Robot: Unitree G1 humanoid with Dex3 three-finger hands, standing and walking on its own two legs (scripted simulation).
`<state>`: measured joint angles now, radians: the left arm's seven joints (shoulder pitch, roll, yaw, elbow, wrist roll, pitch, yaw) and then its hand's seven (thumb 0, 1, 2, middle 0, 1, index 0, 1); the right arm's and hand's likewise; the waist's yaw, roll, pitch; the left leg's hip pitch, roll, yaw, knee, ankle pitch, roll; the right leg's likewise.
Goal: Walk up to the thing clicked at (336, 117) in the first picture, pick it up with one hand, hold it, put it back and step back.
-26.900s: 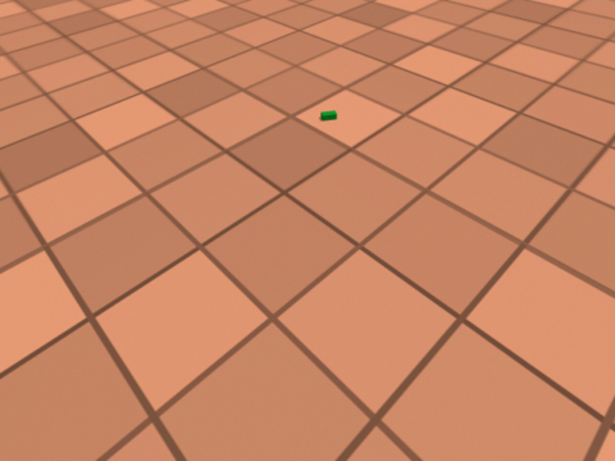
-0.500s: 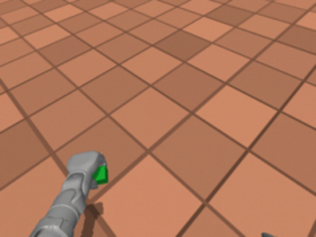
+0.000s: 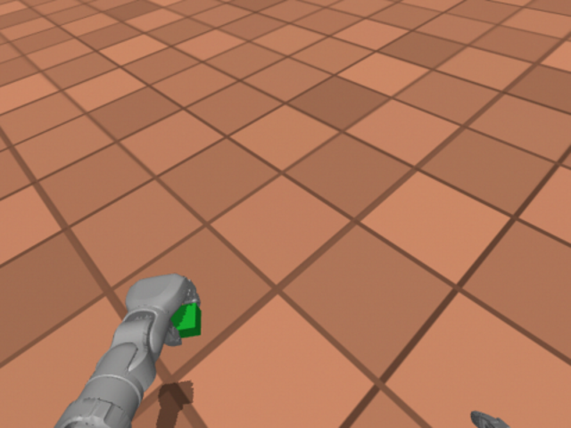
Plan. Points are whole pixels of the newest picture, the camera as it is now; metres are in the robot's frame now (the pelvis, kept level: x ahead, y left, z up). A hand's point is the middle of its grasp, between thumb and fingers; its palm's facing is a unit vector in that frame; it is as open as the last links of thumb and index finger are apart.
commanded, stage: hold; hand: left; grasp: from above
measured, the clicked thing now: (172, 323) +0.32 +0.23 -0.08
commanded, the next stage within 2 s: crouch in 1.26 s
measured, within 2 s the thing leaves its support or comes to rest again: neither
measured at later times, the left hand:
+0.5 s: hand (166, 332) +0.28 +0.22 -0.03, palm faces -0.40 -0.08 -0.91, open 7.3 cm
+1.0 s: hand (169, 332) +0.28 +0.21 -0.02, palm faces -0.41 -0.09 -0.91, open 7.3 cm
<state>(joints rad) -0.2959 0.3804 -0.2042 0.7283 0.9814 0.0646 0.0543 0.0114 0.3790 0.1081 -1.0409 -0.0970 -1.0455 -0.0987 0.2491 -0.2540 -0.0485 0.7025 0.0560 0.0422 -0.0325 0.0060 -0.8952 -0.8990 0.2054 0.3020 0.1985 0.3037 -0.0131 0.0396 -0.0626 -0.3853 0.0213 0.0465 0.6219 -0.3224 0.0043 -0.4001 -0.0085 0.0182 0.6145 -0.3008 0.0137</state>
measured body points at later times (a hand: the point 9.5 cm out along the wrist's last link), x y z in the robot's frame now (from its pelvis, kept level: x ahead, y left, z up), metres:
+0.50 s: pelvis -0.02 -0.01 +0.01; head -0.01 -0.03 +0.46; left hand +0.30 +0.22 +0.02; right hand +0.12 -0.26 -0.11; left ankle +0.00 +0.11 -0.73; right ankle +0.01 -0.13 -0.73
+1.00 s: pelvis -0.01 -0.01 +0.01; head +0.00 -0.03 +0.46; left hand +0.30 +0.22 +0.03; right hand +0.14 -0.26 -0.11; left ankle +0.00 +0.11 -0.73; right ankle +0.01 -0.13 -0.73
